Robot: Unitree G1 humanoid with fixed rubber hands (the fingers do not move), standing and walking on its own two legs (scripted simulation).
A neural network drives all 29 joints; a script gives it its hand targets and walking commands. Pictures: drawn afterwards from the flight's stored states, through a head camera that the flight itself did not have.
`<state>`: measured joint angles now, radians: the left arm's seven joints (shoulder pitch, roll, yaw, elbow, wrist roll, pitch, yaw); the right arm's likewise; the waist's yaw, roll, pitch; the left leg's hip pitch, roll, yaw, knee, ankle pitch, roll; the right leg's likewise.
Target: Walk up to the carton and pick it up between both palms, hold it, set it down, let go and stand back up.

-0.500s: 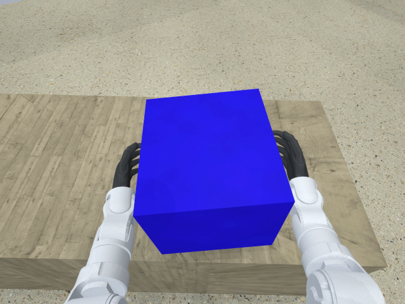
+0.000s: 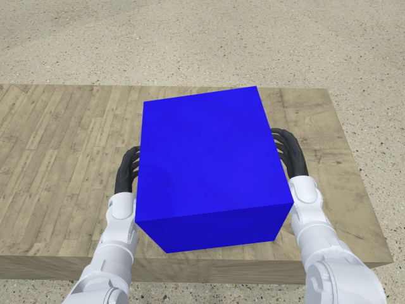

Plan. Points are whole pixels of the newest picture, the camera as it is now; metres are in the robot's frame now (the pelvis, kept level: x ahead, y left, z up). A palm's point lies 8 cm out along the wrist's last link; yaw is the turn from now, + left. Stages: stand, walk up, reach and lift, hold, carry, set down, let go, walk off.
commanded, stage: set down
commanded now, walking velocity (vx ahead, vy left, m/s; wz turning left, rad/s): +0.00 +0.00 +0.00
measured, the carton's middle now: (209, 172) +0.42 +0.00 -0.05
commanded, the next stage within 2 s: none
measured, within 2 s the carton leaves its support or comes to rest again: neither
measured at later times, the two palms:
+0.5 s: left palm (127, 192) +0.35 +0.17 -0.02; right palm (293, 173) +0.39 -0.18 +0.01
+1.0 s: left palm (129, 192) +0.35 +0.17 -0.02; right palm (294, 176) +0.39 -0.18 +0.00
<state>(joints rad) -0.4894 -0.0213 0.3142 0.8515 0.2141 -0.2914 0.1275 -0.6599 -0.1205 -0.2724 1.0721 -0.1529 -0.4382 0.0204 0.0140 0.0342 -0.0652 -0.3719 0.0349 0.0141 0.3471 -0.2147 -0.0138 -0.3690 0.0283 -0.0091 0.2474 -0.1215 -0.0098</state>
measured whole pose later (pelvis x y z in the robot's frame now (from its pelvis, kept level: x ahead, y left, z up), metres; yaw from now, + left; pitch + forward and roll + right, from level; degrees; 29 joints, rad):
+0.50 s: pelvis -0.01 +0.00 +0.00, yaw +0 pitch +16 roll -1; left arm -0.53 -0.02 0.36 0.98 0.21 -0.41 0.13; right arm -0.69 -0.12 -0.34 1.13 -0.23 -0.51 0.03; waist 0.02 0.04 -0.07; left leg -0.44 0.03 0.01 0.37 -0.21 -0.01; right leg -0.44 0.03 -0.01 0.28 -0.12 -0.01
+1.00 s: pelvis -0.01 +0.00 +0.00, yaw +0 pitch +18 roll -1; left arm -0.56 -0.02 0.38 1.02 0.21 -0.49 0.12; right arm -0.70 -0.12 -0.40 1.15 -0.29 -0.53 0.03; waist 0.02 0.05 -0.08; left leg -0.49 0.03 0.01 0.39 -0.21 -0.01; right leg -0.49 0.03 -0.01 0.30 -0.12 -0.01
